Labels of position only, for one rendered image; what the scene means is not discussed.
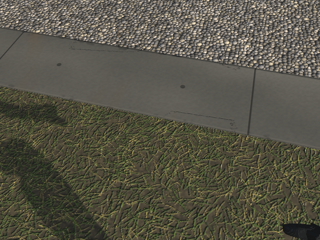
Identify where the robot right hand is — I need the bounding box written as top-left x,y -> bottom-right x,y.
282,223 -> 320,240

